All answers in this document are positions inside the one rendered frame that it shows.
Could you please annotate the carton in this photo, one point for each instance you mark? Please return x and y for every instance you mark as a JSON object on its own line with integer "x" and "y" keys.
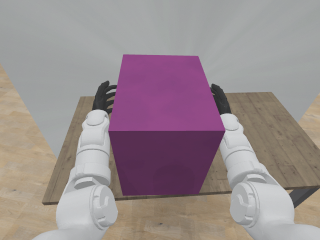
{"x": 165, "y": 127}

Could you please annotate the robot right hand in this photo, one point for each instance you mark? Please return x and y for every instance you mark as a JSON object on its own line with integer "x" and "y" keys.
{"x": 220, "y": 99}

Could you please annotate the robot left forearm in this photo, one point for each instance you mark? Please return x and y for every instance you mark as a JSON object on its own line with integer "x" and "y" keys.
{"x": 93, "y": 154}

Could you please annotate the robot right forearm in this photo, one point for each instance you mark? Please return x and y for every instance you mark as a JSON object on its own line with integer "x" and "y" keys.
{"x": 239, "y": 157}

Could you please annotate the robot left hand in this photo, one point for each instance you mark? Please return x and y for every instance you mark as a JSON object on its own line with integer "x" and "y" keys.
{"x": 100, "y": 102}

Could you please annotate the robot right upper arm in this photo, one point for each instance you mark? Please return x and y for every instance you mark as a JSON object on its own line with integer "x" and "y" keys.
{"x": 266, "y": 212}

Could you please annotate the robot left upper arm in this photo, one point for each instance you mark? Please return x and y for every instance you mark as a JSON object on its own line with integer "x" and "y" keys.
{"x": 83, "y": 214}

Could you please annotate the table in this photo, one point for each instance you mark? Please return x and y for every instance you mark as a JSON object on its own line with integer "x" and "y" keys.
{"x": 278, "y": 141}

